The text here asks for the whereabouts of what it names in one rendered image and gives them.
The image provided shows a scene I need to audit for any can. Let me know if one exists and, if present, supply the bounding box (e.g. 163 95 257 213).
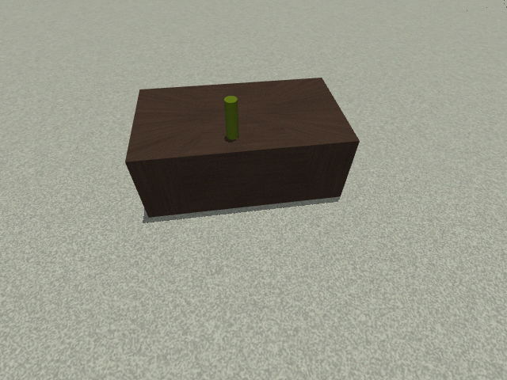
224 96 238 140

